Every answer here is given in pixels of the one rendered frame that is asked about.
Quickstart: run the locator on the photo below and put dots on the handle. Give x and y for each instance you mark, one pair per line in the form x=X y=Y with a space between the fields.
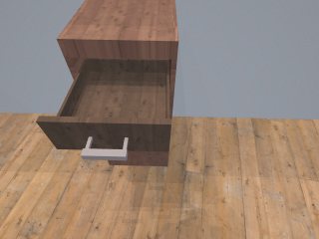
x=89 y=153

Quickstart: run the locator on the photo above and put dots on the cabinet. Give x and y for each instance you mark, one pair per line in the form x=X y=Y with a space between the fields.
x=124 y=29

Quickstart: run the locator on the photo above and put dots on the drawer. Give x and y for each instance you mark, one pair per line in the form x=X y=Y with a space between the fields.
x=111 y=99

